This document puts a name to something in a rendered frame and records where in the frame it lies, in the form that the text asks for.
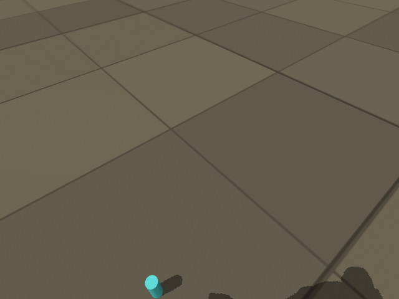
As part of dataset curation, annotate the can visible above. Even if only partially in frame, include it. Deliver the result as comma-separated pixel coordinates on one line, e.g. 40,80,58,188
145,275,163,298

